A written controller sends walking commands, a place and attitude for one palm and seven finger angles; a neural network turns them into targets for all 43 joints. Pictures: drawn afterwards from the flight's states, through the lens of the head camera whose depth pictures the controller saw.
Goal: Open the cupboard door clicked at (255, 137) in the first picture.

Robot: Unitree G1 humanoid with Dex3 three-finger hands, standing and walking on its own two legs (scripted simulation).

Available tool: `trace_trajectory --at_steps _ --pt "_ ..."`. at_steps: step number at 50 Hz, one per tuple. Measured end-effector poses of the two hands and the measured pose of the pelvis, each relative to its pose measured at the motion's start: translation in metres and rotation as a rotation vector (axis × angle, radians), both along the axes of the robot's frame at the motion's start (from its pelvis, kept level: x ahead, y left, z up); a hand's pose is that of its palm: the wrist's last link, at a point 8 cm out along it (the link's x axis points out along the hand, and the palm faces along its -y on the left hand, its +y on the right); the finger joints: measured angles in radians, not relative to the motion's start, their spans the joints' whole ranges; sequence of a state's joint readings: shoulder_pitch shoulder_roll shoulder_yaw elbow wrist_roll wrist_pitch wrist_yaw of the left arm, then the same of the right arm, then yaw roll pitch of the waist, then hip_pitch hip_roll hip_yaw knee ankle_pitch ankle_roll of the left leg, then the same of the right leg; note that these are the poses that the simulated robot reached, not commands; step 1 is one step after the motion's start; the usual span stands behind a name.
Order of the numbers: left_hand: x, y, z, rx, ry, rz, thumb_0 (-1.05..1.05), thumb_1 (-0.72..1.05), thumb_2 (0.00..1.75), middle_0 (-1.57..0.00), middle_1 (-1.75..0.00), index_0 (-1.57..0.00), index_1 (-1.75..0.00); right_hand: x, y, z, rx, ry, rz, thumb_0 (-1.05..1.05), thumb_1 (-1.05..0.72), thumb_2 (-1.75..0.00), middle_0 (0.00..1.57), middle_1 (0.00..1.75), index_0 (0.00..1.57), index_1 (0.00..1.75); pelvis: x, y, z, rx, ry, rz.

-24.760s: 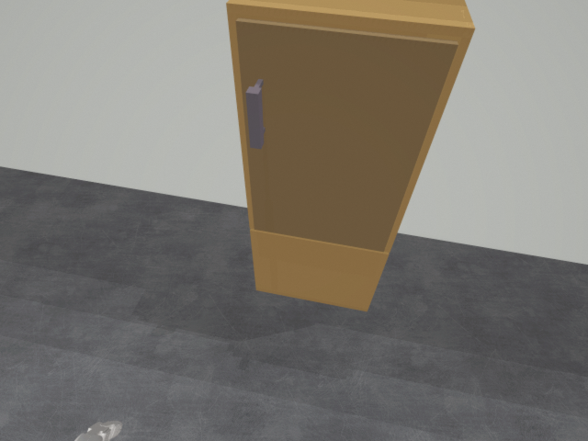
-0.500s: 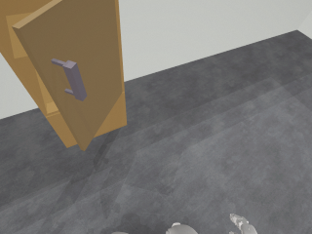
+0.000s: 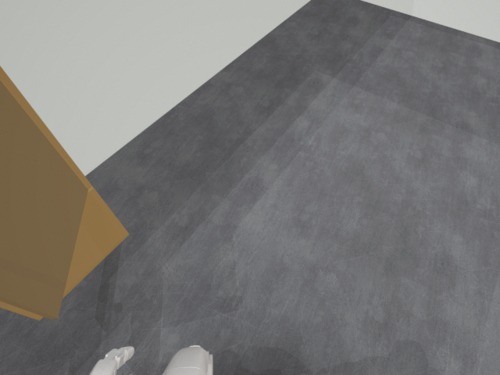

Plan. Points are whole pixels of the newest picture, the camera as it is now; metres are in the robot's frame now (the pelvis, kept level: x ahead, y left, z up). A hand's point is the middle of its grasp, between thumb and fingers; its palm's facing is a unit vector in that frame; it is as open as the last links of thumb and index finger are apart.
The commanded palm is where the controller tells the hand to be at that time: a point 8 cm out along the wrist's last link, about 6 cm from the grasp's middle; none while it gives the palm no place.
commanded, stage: walk to a spot facing it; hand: left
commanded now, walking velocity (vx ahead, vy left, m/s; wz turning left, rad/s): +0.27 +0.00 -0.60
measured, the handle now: out of the picture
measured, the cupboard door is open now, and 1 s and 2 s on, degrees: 42 42 42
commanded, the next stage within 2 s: turn to face it in 1.62 s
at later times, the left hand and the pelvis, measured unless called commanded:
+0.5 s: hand (180, 289) +0.28 +0.15 -0.16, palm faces -0.34 -0.93 -0.15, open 7.4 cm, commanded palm none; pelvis +0.11 +0.01 +0.01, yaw -18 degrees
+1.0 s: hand (236, 237) +0.40 +0.04 -0.16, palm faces -0.43 -0.88 -0.22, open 7.3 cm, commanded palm none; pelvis +0.31 -0.13 +0.01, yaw -31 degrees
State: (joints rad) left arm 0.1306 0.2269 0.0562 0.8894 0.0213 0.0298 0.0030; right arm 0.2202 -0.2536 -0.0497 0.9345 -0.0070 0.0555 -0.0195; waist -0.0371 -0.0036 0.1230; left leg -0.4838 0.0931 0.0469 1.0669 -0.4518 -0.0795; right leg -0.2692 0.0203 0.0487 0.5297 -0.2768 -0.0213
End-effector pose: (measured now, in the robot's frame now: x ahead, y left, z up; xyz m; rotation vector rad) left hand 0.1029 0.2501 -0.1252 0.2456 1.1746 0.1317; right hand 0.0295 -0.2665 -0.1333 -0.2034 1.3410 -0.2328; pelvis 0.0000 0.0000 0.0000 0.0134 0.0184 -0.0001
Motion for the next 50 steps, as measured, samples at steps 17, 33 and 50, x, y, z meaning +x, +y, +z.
trace_trajectory --at_steps 17,33,50 --pt "0.084 0.014 -0.011 -0.093 0.050 -0.147 0.01 0.91 0.90 -0.20 -0.30 -0.20 -0.30 0.006 0.056 0.023 -0.013 -0.061 -0.128 0.00 -0.91 -0.90 0.20 0.30 0.21 0.30 0.064 0.030 0.007 -0.048 0.026 -0.195" --pt "0.294 -0.146 -0.018 -0.099 -0.112 -0.468 0.00 0.91 0.90 -0.20 -0.30 -0.20 -0.30 -0.046 0.042 -0.016 0.139 0.254 -0.481 0.00 -0.90 -0.90 0.20 0.30 0.20 0.30 0.167 -0.054 -0.024 -0.004 0.003 -0.406" --pt "0.312 -0.161 -0.002 0.003 0.183 -0.384 0.00 0.93 0.90 -0.20 -0.30 -0.20 -0.30 0.274 -0.121 0.014 0.023 -0.293 -0.388 0.00 -0.91 -0.90 0.20 0.30 0.20 0.30 0.306 -0.125 0.006 0.001 0.022 -0.537"
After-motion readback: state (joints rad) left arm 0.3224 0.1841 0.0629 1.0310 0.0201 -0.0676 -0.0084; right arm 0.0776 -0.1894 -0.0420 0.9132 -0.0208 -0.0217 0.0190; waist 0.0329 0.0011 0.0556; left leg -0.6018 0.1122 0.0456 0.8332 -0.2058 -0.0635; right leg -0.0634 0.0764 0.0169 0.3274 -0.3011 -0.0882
